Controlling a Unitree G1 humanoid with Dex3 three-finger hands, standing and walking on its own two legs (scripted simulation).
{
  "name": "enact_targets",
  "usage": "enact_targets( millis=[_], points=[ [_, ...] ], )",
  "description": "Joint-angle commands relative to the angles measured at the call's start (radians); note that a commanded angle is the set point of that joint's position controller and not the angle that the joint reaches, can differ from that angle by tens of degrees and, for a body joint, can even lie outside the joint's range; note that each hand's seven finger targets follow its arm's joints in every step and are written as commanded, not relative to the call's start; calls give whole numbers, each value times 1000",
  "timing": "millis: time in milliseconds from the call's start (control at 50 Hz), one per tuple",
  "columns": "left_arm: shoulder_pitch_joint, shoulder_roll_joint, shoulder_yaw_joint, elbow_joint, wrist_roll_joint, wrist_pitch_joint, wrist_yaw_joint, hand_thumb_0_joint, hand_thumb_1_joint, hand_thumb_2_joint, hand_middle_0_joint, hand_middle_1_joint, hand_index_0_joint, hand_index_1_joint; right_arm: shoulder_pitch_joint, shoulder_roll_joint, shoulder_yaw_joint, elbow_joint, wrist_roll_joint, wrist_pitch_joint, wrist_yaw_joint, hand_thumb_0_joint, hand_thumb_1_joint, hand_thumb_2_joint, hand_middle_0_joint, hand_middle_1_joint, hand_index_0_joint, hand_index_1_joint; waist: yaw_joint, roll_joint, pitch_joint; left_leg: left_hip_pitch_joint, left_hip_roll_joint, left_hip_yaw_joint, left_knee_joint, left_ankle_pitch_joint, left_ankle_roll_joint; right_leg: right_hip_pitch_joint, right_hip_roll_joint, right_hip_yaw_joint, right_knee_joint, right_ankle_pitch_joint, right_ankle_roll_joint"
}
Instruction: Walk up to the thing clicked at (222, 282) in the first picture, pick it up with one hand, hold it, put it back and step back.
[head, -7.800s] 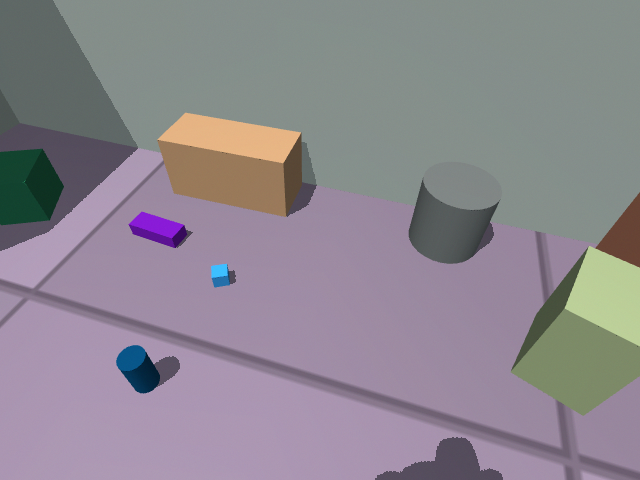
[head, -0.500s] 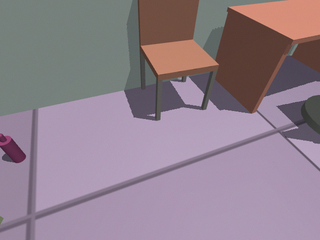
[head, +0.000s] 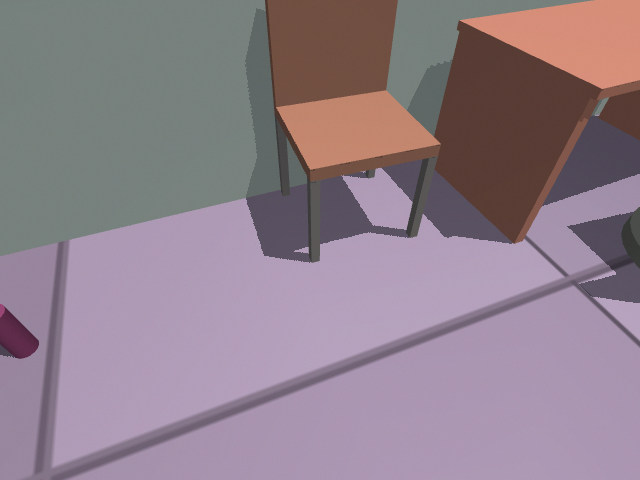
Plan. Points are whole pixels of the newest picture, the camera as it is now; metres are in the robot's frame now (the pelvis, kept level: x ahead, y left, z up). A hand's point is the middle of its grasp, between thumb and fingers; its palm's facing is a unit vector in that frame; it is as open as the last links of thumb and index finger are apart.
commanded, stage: walk up
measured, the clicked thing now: out of the picture -0.96 +0.58 -0.74
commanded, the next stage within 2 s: none
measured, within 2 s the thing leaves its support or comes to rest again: neither
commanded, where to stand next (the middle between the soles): +0.39 +0.02 m, yaw -1 degrees
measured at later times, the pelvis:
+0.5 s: pelvis +0.22 +0.02 +0.01, yaw +16 degrees
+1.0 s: pelvis +0.41 -0.01 -0.03, yaw +36 degrees
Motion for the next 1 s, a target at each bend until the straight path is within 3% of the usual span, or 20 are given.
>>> enact_targets(
  millis=[0, 100, 120, 140, 160, 200, 280, 420, 480, 540, 560, 580, 600, 680, 740, 820, 900, 940, 960, 980],
  points=[
    [-75, 305, 80, -124, -4, -35, 13, 0, 900, 900, -200, -300, -200, -300, -54, -173, -49, -117, -2, -32, -2, 0, -900, -900, 200, 300, 200, 300, 4, -162, 65, 23, 57, 60, -171, 60, 8, -109, -260, 191, -201, -166, -170],
    [-189, 251, 48, -180, -5, 8, -2, 0, 900, 900, -200, -300, -200, -300, 97, -173, -60, -79, 7, -11, -9, 0, -900, -900, 200, 300, 200, 300, -97, -79, -73, 369, -51, 199, -285, 83, 63, -213, -225, 2, 168, 54, -104],
    [-162, 204, 27, -191, -5, 18, -3, 0, 900, 900, -200, -300, -200, -300, 225, -212, -77, -50, -1, -16, -30, 0, -900, -900, 200, 300, 200, 300, -143, 92, -129, 508, -53, 80, -396, -102, 117, -282, -139, -66, 520, 115, -66],
    [-161, 133, 15, -231, -18, 23, -8, 0, 900, 900, -200, -300, -200, -300, 258, -324, -91, -76, -11, -30, -42, 0, -900, -900, 200, 300, 200, 300, -128, 335, -108, 597, 225, -484, -572, -106, 245, -557, 31, -71, 758, -240, 19],
    [-195, 178, 8, -249, -11, 21, -1, 0, 900, 900, -200, -300, -200, -300, 202, -357, -97, -97, 14, -34, -43, 0, -900, -900, 200, 300, 200, 300, -109, 269, -86, 577, 353, -800, -694, -137, 376, -651, 8, 96, 804, -347, -2],
    [-204, 226, 14, -214, -16, 17, -6, 0, 900, 900, -200, -300, -200, -300, 122, -279, -65, -116, 25, -39, -53, 0, -900, -900, 200, 300, 200, 300, -59, 15, -32, 461, 285, -549, -639, -63, 321, -585, -68, 174, 742, -248, -1],
    [-170, 217, 28, -199, -19, 45, -22, 0, 900, 900, -200, -300, -200, -300, 43, -222, -36, -139, 29, -47, -67, 0, -900, -900, 200, 300, 200, 300, -10, 44, -51, 318, 151, -295, -651, 50, 217, -403, -55, 134, 534, -65, 20],
    [-312, 184, 33, -274, 3, 66, -62, 0, 900, 900, -200, -300, -200, -300, 80, -285, -58, -150, -3, -55, -79, 0, -900, -900, 200, 300, 200, 300, -33, 72, 31, 250, 167, -316, -682, -101, 244, -431, -49, 128, 310, 0, 63],
    [-340, 182, 42, -280, 5, 55, -71, 0, 900, 900, -200, -300, -200, -300, 75, -248, -55, -160, 8, -62, -83, 0, -900, -900, 200, 300, 200, 300, -39, 67, 13, 286, 150, -274, -595, 77, 214, -364, -57, 141, 205, 45, 53],
    [-144, 191, 61, -212, -4, 42, -45, 0, 900, 900, -200, -300, -200, -300, 32, -205, -35, -184, 12, -55, -91, 0, -900, -900, 200, 300, 200, 300, 77, 11, -105, 187, 55, -158, -301, 387, 121, 18, -30, 108, 10, 141, 5],
    [-23, 262, 83, -192, 8, 36, -26, 0, 900, 900, -200, -300, -200, -300, 50, -144, -14, -194, 19, -52, -96, 0, -900, -900, 200, 300, 200, 300, 143, -141, -186, 72, -28, -88, -47, 278, 80, 201, -116, 212, -61, 70, -20],
    [30, 340, 93, -197, 18, 31, -10, 0, 900, 900, -200, -300, -200, -300, 92, -47, 16, -209, 23, -45, -100, 0, -900, -900, 200, 300, 200, 300, 132, -429, -251, -148, -135, 6, 188, -300, 47, 354, -391, 514, -104, 42, -58],
    [-57, 360, 82, -208, 11, 38, -10, 0, 900, 900, -200, -300, -200, -300, 95, -133, 2, -202, 15, -28, -116, 0, -900, -900, 200, 300, 200, 300, 85, -380, -220, -180, -100, 26, 272, -300, 50, 225, -469, 662, -187, -86, -128],
    [-171, 218, 33, -232, -17, 41, -2, 0, 900, 900, -200, -300, -200, -300, 73, -163, 3, -154, 17, -19, -78, 0, -900, -900, 200, 300, 200, 300, -3, -240, -57, -101, 4, 16, 225, -96, 46, 19, -282, 283, -95, 271, -140],
    [-147, 218, 26, -225, -26, 36, 10, 0, 900, 900, -200, -300, -200, -300, 20, -118, 15, -183, 11, 2, -53, 0, -900, -900, 200, 300, 200, 300, -9, -234, -21, -79, -14, 60, 91, -42, 20, 9, -272, 135, -40, 675, -136],
    [-207, 232, 25, -261, -29, 54, 20, 0, 900, 900, -200, -300, -200, -300, -28, -107, 6, -218, 17, 22, -42, 0, -900, -900, 200, 300, 200, 300, -23, -226, -53, 59, -12, 102, -102, 81, 15, -37, -288, 25, 22, 695, -93],
    [-232, 242, 26, -267, -34, 83, 25, 0, 900, 900, -200, -300, -200, -300, -18, -131, -11, -238, 17, 36, -44, 0, -900, -900, 200, 300, 200, 300, -41, -173, -105, 169, -42, 142, -206, 144, 61, -61, -299, -32, 190, 650, -67],
    [-211, 227, 17, -269, -50, 89, 25, 0, 900, 900, -200, -300, -200, -300, 39, -183, -34, -242, 9, 37, -53, 0, -900, -900, 200, 300, 200, 300, -86, -67, -180, 379, -42, 79, -294, 260, 140, -171, -248, -61, 432, 528, -7],
    [-150, 198, 16, -271, -59, 95, 25, 0, 900, 900, -200, -300, -200, -300, 15, -250, -53, -271, 1, 41, -64, 0, -900, -900, 200, 300, 200, 300, -78, 185, -194, 444, 123, -185, -363, 644, 233, -309, -92, -129, 689, 168, 64],
    [-131, 179, 18, -284, -67, 108, 36, 0, 900, 900, -200, -300, -200, -300, -22, -278, -57, -309, 10, 46, -64, 0, -900, -900, 200, 300, 200, 300, -67, 298, -238, 474, 255, -509, -433, 852, 401, -430, 62, -20, 872, -408, 91]
  ],
)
